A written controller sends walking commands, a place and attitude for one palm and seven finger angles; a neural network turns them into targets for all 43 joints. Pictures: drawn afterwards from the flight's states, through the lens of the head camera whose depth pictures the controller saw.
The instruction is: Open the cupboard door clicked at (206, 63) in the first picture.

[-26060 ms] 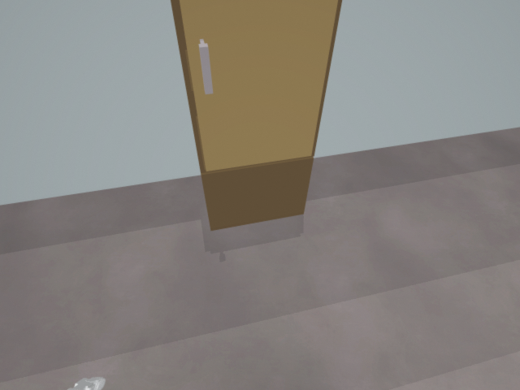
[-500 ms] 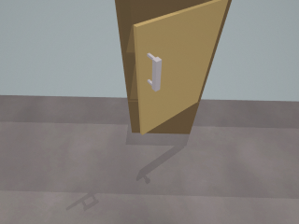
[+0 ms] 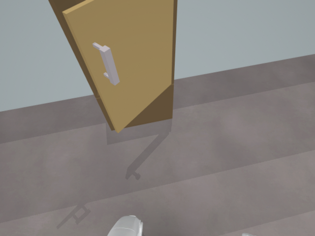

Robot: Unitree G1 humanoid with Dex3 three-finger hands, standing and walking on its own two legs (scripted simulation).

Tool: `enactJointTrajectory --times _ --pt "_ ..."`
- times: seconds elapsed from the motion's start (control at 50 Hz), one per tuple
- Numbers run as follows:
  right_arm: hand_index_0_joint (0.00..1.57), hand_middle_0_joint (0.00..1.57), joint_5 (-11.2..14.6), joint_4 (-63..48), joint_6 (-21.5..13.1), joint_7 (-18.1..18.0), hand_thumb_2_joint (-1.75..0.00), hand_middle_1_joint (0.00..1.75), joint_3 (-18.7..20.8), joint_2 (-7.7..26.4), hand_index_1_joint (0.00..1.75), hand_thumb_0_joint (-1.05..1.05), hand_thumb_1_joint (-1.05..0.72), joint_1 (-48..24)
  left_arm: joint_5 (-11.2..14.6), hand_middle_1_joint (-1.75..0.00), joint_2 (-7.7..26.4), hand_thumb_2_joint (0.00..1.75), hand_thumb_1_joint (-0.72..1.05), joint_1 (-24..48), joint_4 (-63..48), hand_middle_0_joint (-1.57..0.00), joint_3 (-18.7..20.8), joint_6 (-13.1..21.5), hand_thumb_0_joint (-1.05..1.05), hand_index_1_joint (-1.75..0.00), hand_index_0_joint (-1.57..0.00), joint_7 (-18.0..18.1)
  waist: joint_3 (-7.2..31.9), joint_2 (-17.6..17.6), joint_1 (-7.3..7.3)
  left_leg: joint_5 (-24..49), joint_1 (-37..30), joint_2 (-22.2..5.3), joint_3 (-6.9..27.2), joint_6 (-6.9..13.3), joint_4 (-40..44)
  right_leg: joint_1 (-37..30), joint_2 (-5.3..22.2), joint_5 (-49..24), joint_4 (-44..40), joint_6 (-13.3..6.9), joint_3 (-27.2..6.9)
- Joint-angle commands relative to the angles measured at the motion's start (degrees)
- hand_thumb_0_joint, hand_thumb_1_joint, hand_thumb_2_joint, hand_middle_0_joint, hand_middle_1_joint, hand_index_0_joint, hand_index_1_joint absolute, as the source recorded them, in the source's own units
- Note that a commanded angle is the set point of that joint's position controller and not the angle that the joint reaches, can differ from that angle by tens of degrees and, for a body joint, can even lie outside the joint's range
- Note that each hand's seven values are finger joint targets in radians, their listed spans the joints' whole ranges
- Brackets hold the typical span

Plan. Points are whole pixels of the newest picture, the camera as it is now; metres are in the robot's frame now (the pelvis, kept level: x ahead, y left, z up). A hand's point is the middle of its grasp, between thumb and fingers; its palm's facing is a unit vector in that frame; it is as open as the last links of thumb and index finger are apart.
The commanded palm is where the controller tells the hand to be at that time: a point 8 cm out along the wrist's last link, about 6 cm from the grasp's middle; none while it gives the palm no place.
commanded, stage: walk to a spot facing it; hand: left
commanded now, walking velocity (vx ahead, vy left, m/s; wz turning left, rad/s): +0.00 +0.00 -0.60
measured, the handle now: (106, 64) +0.58 +0.22 +0.06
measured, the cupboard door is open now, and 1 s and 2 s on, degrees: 37 37 37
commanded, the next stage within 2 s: none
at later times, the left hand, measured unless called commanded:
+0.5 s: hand (86, 219) +0.16 +0.24 -0.17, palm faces -0.23 -0.94 -0.23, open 7.3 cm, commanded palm none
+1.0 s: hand (126, 196) +0.24 +0.14 -0.18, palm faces -0.58 -0.79 -0.19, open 7.3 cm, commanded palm none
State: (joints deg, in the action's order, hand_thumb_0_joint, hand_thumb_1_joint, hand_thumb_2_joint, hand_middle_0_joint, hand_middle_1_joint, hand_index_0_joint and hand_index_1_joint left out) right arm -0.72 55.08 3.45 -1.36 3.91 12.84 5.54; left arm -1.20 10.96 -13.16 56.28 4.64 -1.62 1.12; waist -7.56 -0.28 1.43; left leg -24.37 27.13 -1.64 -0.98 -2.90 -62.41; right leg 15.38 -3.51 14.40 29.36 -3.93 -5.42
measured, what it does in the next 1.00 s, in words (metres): steps on the spot, turning right: left foot, then right foot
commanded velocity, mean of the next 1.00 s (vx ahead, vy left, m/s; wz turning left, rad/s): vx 0.00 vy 0.00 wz -0.60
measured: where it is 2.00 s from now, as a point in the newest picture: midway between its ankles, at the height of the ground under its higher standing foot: outside the picture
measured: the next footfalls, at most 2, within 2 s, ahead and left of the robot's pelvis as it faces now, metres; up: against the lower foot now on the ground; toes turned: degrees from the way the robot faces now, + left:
left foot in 0.30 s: +0.07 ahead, +0.17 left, +0.00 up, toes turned -12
right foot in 0.64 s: +0.02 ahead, -0.11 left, +0.00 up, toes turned -27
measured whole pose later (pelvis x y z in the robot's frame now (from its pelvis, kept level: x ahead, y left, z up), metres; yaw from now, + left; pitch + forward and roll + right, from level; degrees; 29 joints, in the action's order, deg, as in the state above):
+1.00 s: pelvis +0.04 +0.03 -0.01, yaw -37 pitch +1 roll -1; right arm -1.0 50.3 0.2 -1.4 2.1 12.5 11.4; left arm -0.9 13.1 -8.6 51.6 3.8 -4.0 -0.6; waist -5.1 1.5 -1.3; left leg -18.1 19.4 -3.2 -2.1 -0.7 -35.0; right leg 22.7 -3.7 24.1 41.8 0.9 -6.5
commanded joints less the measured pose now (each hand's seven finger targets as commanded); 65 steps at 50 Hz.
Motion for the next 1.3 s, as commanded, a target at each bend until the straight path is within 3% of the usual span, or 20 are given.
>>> enactJointTrajectory --times 0.0,0.14,0.22,0.26,0.28,0.32,0.4,0.52,0.56,0.58,0.62,0.68,0.9,0.94,0.98,1.04,1.12,1.2,1.24,1.28 --pt "0.20 0.20 0.16 -5.69 -1.35 -0.40 -0.90 0.30 0.60 3.26 0.30 0.00 -0.90 -1.85 -0.15 -0.30 11.38 0.90 0.90 -4.69 -3.24 -0.20 2.61 1.20 0.00 -0.30 -0.20 0.83 10.83 5.81 0.92 -0.07 4.89 -0.05 2.53 -0.76 4.14 -14.05 14.17 -26.34 -7.84 -7.37 -18.68" --pt "0.20 0.20 0.81 -7.82 -2.28 -0.91 -0.90 0.30 0.50 3.52 0.30 0.00 -0.90 -3.14 -0.52 -0.30 12.46 0.90 0.90 -4.51 -4.42 -0.20 3.33 0.68 0.00 -0.30 -0.20 0.58 11.17 9.28 1.23 -2.27 0.20 1.67 3.09 -0.09 15.01 -12.82 13.33 -30.82 -6.04 -7.86 -23.09" --pt "0.20 0.20 1.12 -5.84 -3.09 -1.36 -0.90 0.30 0.63 4.55 0.30 0.00 -0.90 4.68 0.03 -0.30 11.43 0.90 0.90 0.76 -6.18 -0.20 3.03 0.14 0.00 -0.30 -0.20 0.43 12.48 6.23 -3.24 10.50 -19.07 1.26 3.30 0.38 36.30 0.30 8.44 -22.51 -1.14 -2.09 -20.65" --pt "0.20 0.20 -0.30 -6.38 -4.08 -1.83 -0.90 0.30 1.98 13.63 0.30 0.00 -0.90 7.64 1.08 -0.30 6.66 0.90 0.90 -0.12 -8.31 -0.20 1.79 0.19 0.00 -0.30 -0.20 -0.78 13.46 -18.21 -3.39 19.45 -31.35 -22.60 26.29 9.17 47.25 18.38 -3.00 18.65 16.82 4.71 -4.18" --pt "0.20 0.20 -0.86 -6.77 -3.53 -2.05 -0.90 0.30 1.71 13.67 0.30 0.00 -0.90 7.87 0.27 -0.30 8.81 0.90 0.90 2.34 -8.85 -0.20 1.94 0.10 0.00 -0.30 -0.20 -1.01 10.39 -13.42 -3.98 25.56 -25.60 -26.83 27.02 13.96 46.22 18.54 0.30 21.73 27.20 6.10 -0.60" --pt "0.20 0.20 -1.76 -8.77 -3.80 -1.81 -0.90 0.30 0.86 10.83 0.30 0.00 -0.90 3.91 -0.65 -0.30 8.10 0.90 0.90 0.92 -8.86 -0.20 2.29 -0.10 0.00 -0.30 -0.20 -1.83 8.29 -6.74 -1.02 26.53 -17.82 -22.95 20.32 14.71 45.50 17.83 2.01 17.20 36.07 6.91 1.59" --pt "0.20 0.20 -1.40 -8.39 -3.80 -1.76 -0.90 0.30 0.27 8.84 0.30 0.00 -0.90 4.93 0.05 -0.30 6.87 0.90 0.90 2.89 -9.03 -0.20 1.60 -0.76 0.00 -0.30 -0.20 -3.15 7.12 -12.16 -0.78 40.57 -20.60 -14.26 2.99 9.80 40.61 17.83 4.29 11.30 33.57 7.63 5.50" --pt "0.20 0.20 -1.28 -7.00 -3.40 -0.92 -0.90 0.30 1.41 11.41 0.30 0.00 -0.90 10.15 0.12 -0.30 6.54 0.90 0.90 6.29 -10.19 -0.20 0.53 -0.08 0.00 -0.30 -0.20 -3.65 10.01 -12.65 -3.28 42.20 -23.29 -16.03 -1.54 8.47 36.16 7.92 3.33 9.54 13.70 5.89 10.93" --pt "0.20 0.20 -0.99 -7.16 -3.22 -0.68 -0.90 0.30 1.53 11.87 0.30 0.00 -0.90 8.95 0.20 -0.30 7.28 0.90 0.90 3.02 -9.14 -0.20 0.72 0.22 0.00 -0.30 -0.20 -3.55 10.59 -11.34 -1.12 39.76 -20.61 -15.37 -3.56 6.24 31.26 0.26 2.62 2.22 4.20 4.66 11.50" --pt "0.20 0.20 -0.49 -7.63 -3.14 -0.43 -0.90 0.30 1.63 11.63 0.30 0.00 -0.90 8.02 0.12 -0.30 9.12 0.90 0.90 -1.29 -7.69 -0.20 1.17 0.65 0.00 -0.30 -0.20 -3.31 12.47 -6.98 1.23 34.93 -15.77 -13.51 -5.37 3.98 24.28 -8.58 3.43 -7.24 -2.84 3.56 10.06" --pt "0.20 0.20 0.58 -11.99 -2.69 -0.06 -0.90 0.30 0.07 5.33 0.30 0.00 -0.90 4.22 -0.02 -0.30 20.64 0.90 0.90 -9.02 -5.36 -0.20 3.60 1.49 0.00 -0.30 -0.20 -1.28 15.43 19.97 5.09 -14.33 6.49 -1.61 -6.20 -1.19 -1.93 -21.15 27.48 -44.93 -7.43 -8.26 -20.92" --pt "0.20 0.20 0.43 -9.44 -1.79 -0.22 -0.90 0.30 0.33 6.52 0.30 0.00 -0.90 3.79 -0.14 -0.30 15.45 0.90 0.90 0.00 -7.72 -0.20 2.56 0.26 0.00 -0.30 -0.20 0.06 9.48 14.16 1.14 -6.13 8.04 -4.95 1.33 -0.75 -6.22 -10.35 19.47 -18.55 -9.06 -8.62 -15.27" --pt "0.20 0.20 0.46 -5.51 -3.03 -0.49 -0.90 0.30 0.25 5.87 0.30 0.00 -0.90 13.63 0.15 -0.30 12.82 0.90 0.90 7.26 -9.97 -0.20 1.78 -0.28 0.00 -0.30 -0.20 -0.79 9.12 7.36 -5.30 9.65 -18.85 -0.10 -1.39 -0.26 33.31 7.81 10.63 -5.83 -3.78 -1.77 -12.81" --pt "0.20 0.20 -1.03 -6.38 -4.04 -1.11 -0.90 0.30 1.97 15.37 0.30 0.00 -0.90 15.38 1.05 -0.30 6.70 0.90 0.90 4.89 -11.67 -0.20 0.60 -0.71 0.00 -0.30 -0.20 -1.54 9.85 -20.53 -4.97 7.07 -24.19 -24.09 25.99 8.92 49.35 20.63 -1.76 19.84 19.29 5.03 1.94" --pt "0.20 0.20 -1.54 -9.18 -4.07 -1.73 -0.90 0.30 1.37 14.58 0.30 0.00 -0.90 10.79 0.45 -0.30 8.93 0.90 0.90 6.18 -12.57 -0.20 1.40 -0.23 0.00 -0.30 -0.20 -2.48 7.97 -6.59 -2.69 13.48 -13.28 -26.06 22.37 14.09 48.69 15.12 4.47 18.02 33.74 5.82 1.88" --pt "0.20 0.20 -1.52 -8.49 -4.48 -1.50 -0.90 0.30 0.18 10.22 0.30 0.00 -0.90 9.10 -0.18 -0.30 7.08 0.90 0.90 5.52 -10.09 -0.20 1.37 -0.76 0.00 -0.30 -0.20 -3.29 8.32 -12.12 -1.56 33.44 -18.00 -17.31 6.39 9.48 43.12 17.07 4.82 12.27 36.56 6.95 5.03" --pt "0.20 0.20 -1.38 -7.20 -4.07 -1.41 -0.90 0.30 0.69 10.09 0.30 0.00 -0.90 12.09 0.12 -0.30 5.46 0.90 0.90 6.99 -10.54 -0.20 0.51 -0.76 0.00 -0.30 -0.20 -3.65 10.59 -11.07 -3.17 38.29 -23.40 -16.00 -1.44 8.70 39.67 13.28 4.57 11.78 24.03 6.95 9.17" --pt "0.20 0.20 -1.34 -6.18 -3.55 -0.52 -0.90 0.30 1.43 11.65 0.30 0.00 -0.90 13.38 0.23 -0.30 5.31 0.90 0.90 6.72 -10.28 -0.20 0.18 0.02 0.00 -0.30 -0.20 -3.74 11.86 -12.29 -3.76 30.14 -22.95 -17.82 -3.49 7.70 37.08 5.26 3.36 10.91 8.62 5.58 12.25" --pt "0.20 0.20 -0.89 -6.53 -3.20 0.02 -0.90 0.30 1.52 11.16 0.30 0.00 -0.90 11.53 -0.05 -0.30 7.59 0.90 0.90 0.85 -8.00 -0.20 0.87 0.49 0.00 -0.30 -0.20 -3.64 12.50 -7.76 -0.56 13.30 -14.13 -15.42 -6.51 4.02 29.64 -7.90 3.06 3.43 -4.08 3.87 12.00" --pt "0.20 0.20 -0.05 -11.72 -3.12 0.98 -0.90 0.30 -0.25 4.81 0.30 0.00 -0.90 2.27 -0.32 -0.30 19.24 0.90 0.90 -8.63 -4.73 -0.20 3.48 1.14 0.00 -0.30 -0.20 -1.95 8.13 23.41 6.38 -17.43 15.25 -2.77 -9.40 -1.14 3.28 -20.54 25.84 5.94 -17.10 -7.12 -25.17"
